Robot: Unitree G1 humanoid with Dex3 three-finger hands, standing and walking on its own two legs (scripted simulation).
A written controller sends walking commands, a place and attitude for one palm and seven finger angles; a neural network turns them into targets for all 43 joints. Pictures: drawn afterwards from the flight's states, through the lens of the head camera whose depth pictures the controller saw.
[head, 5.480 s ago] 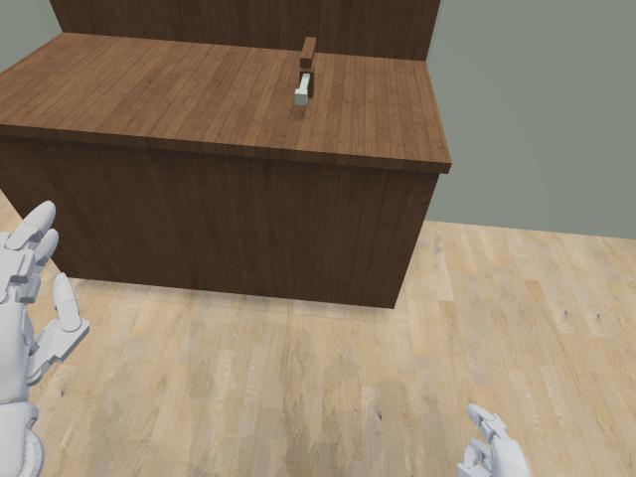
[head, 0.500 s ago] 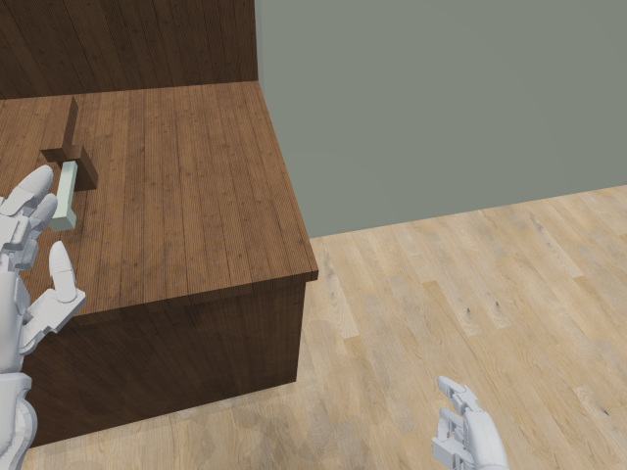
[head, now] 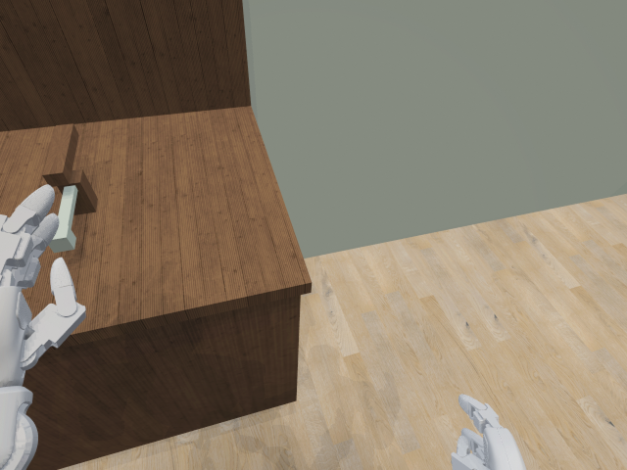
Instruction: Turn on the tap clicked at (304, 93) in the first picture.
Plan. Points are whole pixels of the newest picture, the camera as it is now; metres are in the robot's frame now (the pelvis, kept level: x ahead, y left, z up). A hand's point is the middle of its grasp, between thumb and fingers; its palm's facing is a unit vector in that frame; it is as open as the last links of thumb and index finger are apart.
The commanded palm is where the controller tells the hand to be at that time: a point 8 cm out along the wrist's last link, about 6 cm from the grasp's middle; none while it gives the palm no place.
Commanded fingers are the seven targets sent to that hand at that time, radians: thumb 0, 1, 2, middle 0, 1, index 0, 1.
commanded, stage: look again from close up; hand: left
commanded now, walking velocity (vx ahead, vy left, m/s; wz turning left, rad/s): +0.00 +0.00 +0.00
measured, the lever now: (61, 239) +0.40 +0.42 +0.03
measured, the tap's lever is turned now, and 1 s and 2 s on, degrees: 0 0 0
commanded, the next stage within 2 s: shuffle to correct the standing spot in 0.22 s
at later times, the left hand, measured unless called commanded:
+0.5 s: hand (69, 332) +0.20 +0.25 +0.15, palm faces +0.38 -0.85 -0.36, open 7.4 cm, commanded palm +0.15 +0.29 +0.17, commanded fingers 0.00 0.90 0.90 -0.20 -0.30 -0.20 -0.30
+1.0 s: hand (46, 295) +0.23 +0.29 +0.15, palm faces +0.39 -0.84 -0.38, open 7.4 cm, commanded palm +0.18 +0.32 +0.17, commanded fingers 0.00 0.90 0.90 -0.20 -0.30 -0.20 -0.30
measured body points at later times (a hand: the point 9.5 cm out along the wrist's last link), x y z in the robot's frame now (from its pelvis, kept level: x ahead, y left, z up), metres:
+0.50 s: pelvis -0.01 +0.00 +0.00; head -0.01 +0.01 +0.45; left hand +0.17 +0.29 +0.17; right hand +0.16 -0.23 -0.08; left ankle +0.02 +0.10 -0.75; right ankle -0.02 -0.13 -0.75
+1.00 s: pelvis +0.02 +0.04 -0.03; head +0.04 +0.06 +0.42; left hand +0.20 +0.33 +0.17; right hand +0.20 -0.18 -0.10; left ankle +0.02 +0.10 -0.75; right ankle -0.02 -0.12 -0.74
